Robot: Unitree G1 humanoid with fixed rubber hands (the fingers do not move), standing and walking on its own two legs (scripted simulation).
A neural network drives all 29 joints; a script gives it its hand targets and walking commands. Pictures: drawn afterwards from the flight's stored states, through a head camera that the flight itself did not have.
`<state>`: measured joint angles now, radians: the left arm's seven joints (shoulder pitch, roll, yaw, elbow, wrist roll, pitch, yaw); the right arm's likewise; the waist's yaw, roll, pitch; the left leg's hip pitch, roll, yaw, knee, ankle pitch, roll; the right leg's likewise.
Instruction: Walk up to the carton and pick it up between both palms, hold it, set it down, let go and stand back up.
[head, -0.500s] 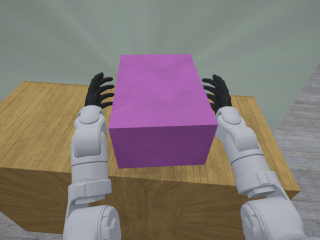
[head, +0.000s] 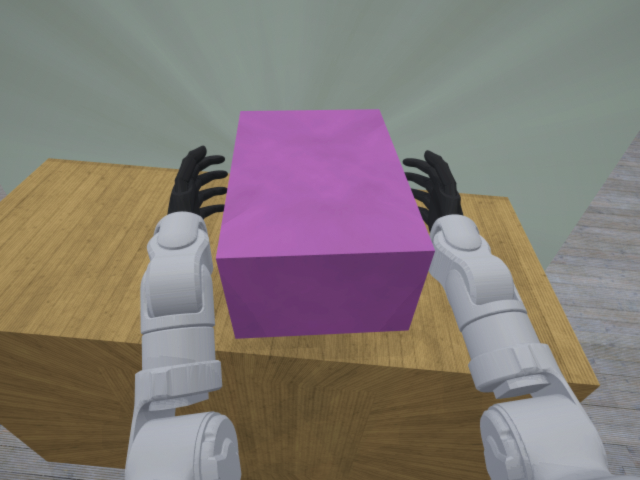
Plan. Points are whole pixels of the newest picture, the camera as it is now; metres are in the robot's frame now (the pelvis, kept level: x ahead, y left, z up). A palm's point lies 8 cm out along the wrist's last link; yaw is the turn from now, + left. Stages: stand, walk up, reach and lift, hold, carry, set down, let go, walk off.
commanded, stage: hold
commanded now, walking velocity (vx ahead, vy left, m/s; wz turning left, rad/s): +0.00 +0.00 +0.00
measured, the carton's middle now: (316, 209) +0.42 +0.00 +0.15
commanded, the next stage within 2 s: none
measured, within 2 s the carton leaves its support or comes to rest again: neither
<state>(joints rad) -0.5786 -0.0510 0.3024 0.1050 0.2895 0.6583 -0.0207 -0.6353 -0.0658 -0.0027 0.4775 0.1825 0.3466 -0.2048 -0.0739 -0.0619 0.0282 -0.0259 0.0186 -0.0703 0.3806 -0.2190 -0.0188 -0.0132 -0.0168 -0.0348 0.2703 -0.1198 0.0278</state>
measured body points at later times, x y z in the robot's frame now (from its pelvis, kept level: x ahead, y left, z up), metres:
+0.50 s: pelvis +0.00 +0.00 +0.00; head -0.04 +0.02 +0.45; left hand +0.37 +0.16 +0.19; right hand +0.38 -0.15 +0.18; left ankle +0.00 +0.13 -0.75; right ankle +0.03 -0.14 -0.75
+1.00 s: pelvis +0.00 +0.00 +0.00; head -0.04 +0.03 +0.45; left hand +0.37 +0.16 +0.19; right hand +0.37 -0.15 +0.18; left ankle +0.00 +0.13 -0.75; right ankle +0.03 -0.14 -0.75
